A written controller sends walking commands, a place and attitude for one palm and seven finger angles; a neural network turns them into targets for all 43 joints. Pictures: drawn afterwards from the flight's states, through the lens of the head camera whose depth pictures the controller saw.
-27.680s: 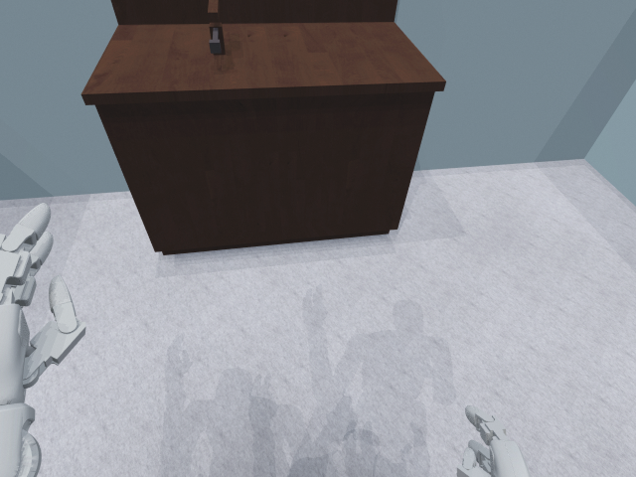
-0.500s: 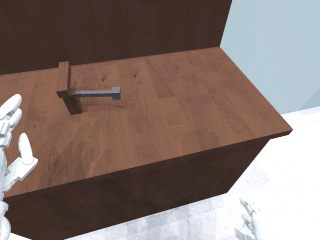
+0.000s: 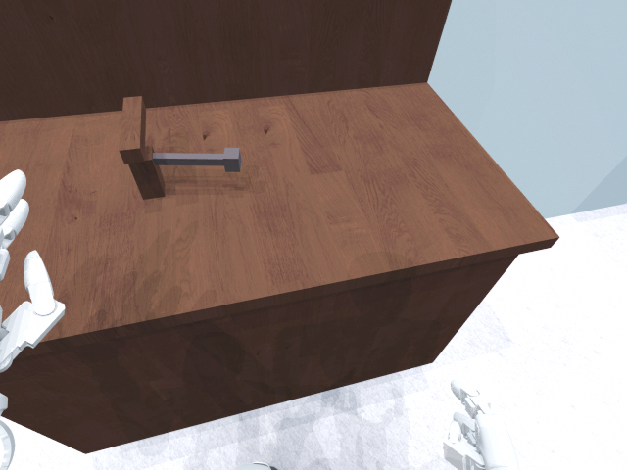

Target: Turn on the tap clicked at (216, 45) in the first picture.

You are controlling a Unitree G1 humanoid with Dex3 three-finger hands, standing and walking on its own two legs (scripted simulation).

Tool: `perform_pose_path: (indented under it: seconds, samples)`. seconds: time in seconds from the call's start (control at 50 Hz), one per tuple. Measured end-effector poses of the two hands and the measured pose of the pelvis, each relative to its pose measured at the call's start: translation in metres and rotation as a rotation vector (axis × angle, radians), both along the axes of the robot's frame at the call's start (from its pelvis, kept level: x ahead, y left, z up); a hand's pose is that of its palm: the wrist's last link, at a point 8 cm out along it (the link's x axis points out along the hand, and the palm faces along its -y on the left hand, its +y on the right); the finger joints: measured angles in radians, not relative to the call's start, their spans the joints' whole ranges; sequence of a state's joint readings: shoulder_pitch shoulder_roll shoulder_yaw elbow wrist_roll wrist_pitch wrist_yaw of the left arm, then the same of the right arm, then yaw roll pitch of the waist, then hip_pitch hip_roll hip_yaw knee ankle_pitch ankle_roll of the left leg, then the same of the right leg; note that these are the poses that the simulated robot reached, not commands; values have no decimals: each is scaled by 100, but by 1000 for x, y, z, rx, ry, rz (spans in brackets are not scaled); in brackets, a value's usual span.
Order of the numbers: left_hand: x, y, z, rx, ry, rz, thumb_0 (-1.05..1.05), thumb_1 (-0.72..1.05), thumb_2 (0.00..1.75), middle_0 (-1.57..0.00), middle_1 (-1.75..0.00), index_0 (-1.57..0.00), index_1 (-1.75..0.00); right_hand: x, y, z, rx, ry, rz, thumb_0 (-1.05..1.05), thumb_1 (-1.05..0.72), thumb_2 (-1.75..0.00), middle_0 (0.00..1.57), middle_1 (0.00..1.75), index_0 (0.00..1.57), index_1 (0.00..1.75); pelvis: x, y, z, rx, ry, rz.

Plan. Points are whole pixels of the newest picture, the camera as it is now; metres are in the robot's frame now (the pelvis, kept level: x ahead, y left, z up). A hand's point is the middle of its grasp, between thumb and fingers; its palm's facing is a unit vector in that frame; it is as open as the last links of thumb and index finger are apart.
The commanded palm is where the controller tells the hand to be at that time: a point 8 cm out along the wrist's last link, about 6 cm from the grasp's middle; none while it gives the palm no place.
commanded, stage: step back with the hand held close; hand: left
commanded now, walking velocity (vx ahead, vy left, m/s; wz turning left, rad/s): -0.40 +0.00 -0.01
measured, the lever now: (232, 159) +0.55 +0.19 +0.07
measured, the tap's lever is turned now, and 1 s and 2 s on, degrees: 78 78 78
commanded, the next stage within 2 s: stop stepping back and stand still in 0.28 s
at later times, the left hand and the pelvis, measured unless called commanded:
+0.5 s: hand out of the picture +0.09 +0.24 +0.17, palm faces +0.38 -0.83 -0.40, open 7.4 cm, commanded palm +0.04 +0.27 +0.18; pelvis -0.12 -0.01 +0.00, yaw +0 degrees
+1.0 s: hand out of the picture +0.00 +0.23 +0.17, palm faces +0.44 -0.81 -0.38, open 7.4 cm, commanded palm -0.05 +0.26 +0.18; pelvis -0.21 -0.03 -0.01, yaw +1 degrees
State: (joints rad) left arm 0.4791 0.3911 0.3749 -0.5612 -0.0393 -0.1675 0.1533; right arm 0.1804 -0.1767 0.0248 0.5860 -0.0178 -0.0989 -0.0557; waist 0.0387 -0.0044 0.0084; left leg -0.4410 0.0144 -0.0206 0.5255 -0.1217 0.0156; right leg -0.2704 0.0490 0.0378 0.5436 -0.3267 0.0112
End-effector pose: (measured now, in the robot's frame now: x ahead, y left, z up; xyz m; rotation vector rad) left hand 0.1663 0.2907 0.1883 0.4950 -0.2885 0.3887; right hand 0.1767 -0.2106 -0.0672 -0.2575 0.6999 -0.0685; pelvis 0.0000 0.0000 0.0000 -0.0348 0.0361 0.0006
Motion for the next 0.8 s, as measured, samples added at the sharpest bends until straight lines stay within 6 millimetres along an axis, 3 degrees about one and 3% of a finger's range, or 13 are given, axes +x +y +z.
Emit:
perform_pose_path:
  seconds: [0.14,0.22,0.32,0.46,0.6,0.7,0.8]
  samples:
    - [-19,-28,-3,-45,15,-81,2,89,90,-21,-30,-21,-30,-29,-12,-5,19,47,-29,2,-90,-90,20,30,21,30,-26,-9,3,1,2,2]
    - [-31,-22,-3,-35,19,-89,2,88,90,-21,-30,-21,-30,-47,-19,6,-17,56,-57,2,-90,-90,20,30,21,30,-40,-7,6,37,17,4]
    - [-52,-4,-8,-1,-5,-90,2,88,90,-21,-30,-21,-30,-69,-24,8,-53,5,-94,2,-90,-90,20,30,21,30,-70,4,-5,47,16,14]
    - [-101,-11,-3,-28,13,-60,2,89,90,-21,-30,-21,-30,-126,-19,7,3,-11,-72,1,-90,-90,20,30,21,30,-112,-3,2,33,-34,-5]
    - [-147,-23,-9,-13,19,-12,2,89,90,-21,-30,-21,-30,-178,-33,-20,24,38,-65,1,-90,-90,20,30,21,30,-149,-17,-10,11,-77,14]
    - [-165,-28,-17,-102,2,-33,2,89,90,-21,-30,-21,-30,-216,-45,-15,-9,81,-114,2,-90,-90,20,30,21,30,-170,-19,-5,44,-57,2]
    - [-180,-24,-18,-78,-39,-69,2,89,90,-21,-30,-21,-30,-242,-51,-10,-62,13,-162,2,-90,-90,20,30,21,30,-192,-11,-15,36,-51,-9]
